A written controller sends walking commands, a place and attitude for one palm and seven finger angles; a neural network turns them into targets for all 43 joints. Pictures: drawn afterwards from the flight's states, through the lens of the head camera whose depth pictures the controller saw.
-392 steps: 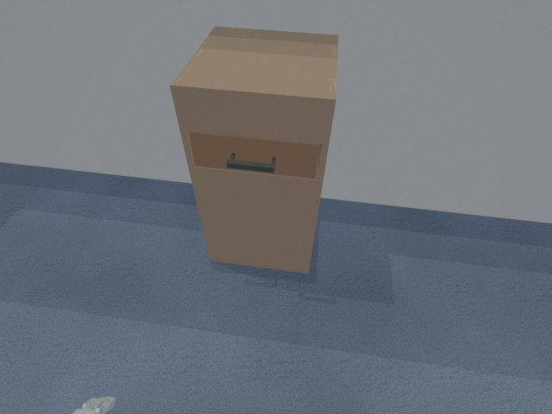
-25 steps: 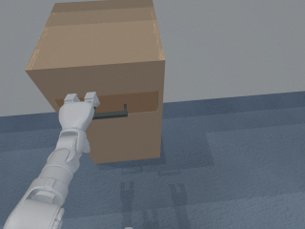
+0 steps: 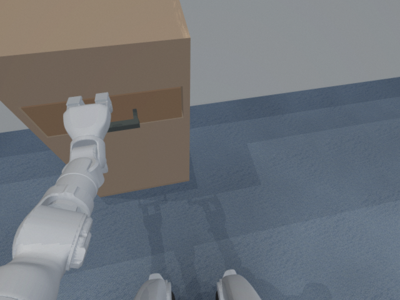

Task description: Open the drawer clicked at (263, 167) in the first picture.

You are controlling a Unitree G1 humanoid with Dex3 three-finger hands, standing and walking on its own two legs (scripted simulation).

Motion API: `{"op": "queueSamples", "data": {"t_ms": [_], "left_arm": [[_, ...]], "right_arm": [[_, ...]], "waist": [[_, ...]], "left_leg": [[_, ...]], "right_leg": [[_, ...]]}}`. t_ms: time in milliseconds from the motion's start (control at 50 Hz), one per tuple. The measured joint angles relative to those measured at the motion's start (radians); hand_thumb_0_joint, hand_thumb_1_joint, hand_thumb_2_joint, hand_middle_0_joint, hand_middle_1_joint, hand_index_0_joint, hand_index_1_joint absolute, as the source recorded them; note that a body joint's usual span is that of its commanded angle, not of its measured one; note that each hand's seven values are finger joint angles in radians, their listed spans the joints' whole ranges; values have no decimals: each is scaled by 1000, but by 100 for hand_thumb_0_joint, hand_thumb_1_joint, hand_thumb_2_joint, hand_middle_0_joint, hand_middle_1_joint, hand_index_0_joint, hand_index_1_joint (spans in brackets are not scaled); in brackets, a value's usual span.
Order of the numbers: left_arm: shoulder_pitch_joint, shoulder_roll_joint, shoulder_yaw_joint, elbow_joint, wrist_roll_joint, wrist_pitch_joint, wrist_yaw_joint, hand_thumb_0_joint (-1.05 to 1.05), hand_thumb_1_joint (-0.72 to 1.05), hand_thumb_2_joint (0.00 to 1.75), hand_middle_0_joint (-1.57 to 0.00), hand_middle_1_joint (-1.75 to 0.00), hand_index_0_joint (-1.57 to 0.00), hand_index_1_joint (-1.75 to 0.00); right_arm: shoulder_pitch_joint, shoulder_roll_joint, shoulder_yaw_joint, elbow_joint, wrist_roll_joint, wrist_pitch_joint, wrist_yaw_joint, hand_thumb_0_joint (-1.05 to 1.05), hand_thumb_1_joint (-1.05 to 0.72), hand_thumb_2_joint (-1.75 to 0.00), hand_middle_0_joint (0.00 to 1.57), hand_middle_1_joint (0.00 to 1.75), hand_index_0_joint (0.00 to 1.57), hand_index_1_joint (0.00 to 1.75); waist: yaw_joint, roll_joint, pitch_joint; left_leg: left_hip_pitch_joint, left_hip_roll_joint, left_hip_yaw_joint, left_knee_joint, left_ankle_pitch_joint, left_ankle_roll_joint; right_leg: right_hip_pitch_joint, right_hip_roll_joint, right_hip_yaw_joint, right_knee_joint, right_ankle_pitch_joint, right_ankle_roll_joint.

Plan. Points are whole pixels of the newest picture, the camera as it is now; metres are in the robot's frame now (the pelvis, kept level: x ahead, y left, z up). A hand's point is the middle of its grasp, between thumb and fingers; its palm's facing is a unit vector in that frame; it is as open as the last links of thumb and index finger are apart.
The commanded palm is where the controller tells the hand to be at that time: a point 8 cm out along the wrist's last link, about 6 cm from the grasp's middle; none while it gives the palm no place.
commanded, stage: move the hooked fingers above the handle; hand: left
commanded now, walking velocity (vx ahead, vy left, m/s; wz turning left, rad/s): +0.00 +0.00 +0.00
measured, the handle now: (111, 121) +0.57 +0.19 -0.09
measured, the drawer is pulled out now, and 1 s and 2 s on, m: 0.00 0.00 0.00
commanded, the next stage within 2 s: none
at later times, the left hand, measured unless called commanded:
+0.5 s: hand (99, 131) +0.50 +0.20 -0.04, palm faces -0.10 +0.00 -1.00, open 13.7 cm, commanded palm +0.50 +0.18 +0.01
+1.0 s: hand (104, 128) +0.51 +0.19 -0.04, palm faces -0.08 -0.01 -1.00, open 13.8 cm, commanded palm +0.50 +0.17 +0.01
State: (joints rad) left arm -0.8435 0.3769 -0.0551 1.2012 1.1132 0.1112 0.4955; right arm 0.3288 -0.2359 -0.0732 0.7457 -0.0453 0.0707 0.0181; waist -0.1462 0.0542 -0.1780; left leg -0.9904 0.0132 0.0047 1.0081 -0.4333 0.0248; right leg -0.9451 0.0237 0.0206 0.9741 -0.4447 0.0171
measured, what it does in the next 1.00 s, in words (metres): stands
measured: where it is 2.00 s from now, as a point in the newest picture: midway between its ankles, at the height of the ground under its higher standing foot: outside the picture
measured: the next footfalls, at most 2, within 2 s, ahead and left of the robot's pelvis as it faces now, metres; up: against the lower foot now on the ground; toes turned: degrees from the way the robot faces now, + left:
none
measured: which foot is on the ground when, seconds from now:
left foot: down 0.00-1.00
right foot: down 0.00-1.00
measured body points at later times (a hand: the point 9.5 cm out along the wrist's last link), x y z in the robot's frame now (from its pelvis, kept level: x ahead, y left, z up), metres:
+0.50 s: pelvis -0.01 +0.00 -0.02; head +0.14 +0.00 +0.40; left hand +0.50 +0.20 +0.01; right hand -0.03 -0.26 -0.15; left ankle +0.01 +0.10 -0.67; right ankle +0.00 -0.13 -0.67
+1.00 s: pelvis -0.01 +0.00 -0.03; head +0.14 +0.01 +0.40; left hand +0.51 +0.19 +0.01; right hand -0.03 -0.26 -0.15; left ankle +0.01 +0.10 -0.67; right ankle +0.00 -0.13 -0.67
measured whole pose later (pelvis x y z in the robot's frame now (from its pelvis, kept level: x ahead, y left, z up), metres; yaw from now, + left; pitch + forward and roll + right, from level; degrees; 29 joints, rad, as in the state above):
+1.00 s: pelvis -0.01 +0.00 -0.03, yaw -1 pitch +29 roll -3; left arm -0.99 0.45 -0.02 1.26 1.09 0.17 0.46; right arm 0.33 -0.23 -0.02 0.73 -0.04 0.06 0.02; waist -0.21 0.08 -0.17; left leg -1.18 0.03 -0.01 1.14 -0.46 0.03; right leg -1.12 0.04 0.01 1.08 -0.46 0.02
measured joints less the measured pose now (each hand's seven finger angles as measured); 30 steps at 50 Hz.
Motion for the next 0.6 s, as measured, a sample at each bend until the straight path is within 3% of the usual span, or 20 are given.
{"op": "queueSamples", "data": {"t_ms": [80,160,280,340,460,520,600], "left_arm": [[-24,11,-13,10,-8,-32,-34,0,-48,30,-32,-120,-32,-120],[-68,27,0,26,15,-77,-23,0,-49,30,-32,-120,-32,-120],[-154,77,57,79,41,-47,33,0,-49,30,-33,-121,-32,-120],[-149,73,64,39,39,-35,43,0,-48,30,-35,-125,-34,-123],[-125,92,66,50,-3,33,-36,0,-48,30,-34,-124,-34,-123],[-103,94,32,37,-23,13,-80,0,-48,30,-34,-122,-33,-122],[-100,79,-24,19,-25,-59,-105,0,-48,30,-33,-121,-32,-121]], "right_arm": [[24,3,3,13,-3,-15,-8,0,-91,-90,20,30,20,30],[35,1,11,20,-10,-31,-11,0,-91,-90,20,30,20,30],[23,-8,26,8,-19,-37,-1,0,-91,-90,20,30,20,30],[24,-10,27,3,-16,-29,5,0,-91,-90,20,30,20,30],[11,1,39,-10,1,-17,4,0,-91,-90,20,30,20,30],[22,10,38,-11,4,-30,-4,0,-91,-90,20,30,20,30],[34,15,35,0,2,-49,-14,0,-90,-90,20,30,21,30]], "waist": [[-16,0,-9],[-42,0,-20],[-79,8,-17],[-68,17,-14],[-58,24,0],[-44,21,-4],[-33,10,-16]], "left_leg": [[-37,2,-7,25,-7,-2],[-95,6,-17,71,-21,-5],[-203,12,-19,147,-41,-5],[-227,14,-16,163,-43,-3],[-193,17,-5,137,-32,0],[-171,14,-9,118,-25,0],[-160,8,-25,119,-27,-2]], "right_leg": [[-33,2,-7,22,-7,-2],[-87,7,-16,63,-21,-5],[-195,14,-18,135,-38,-5],[-219,16,-15,150,-38,-3],[-191,18,-4,126,-24,1],[-165,16,-8,105,-18,1],[-144,10,-24,100,-23,-1]]}}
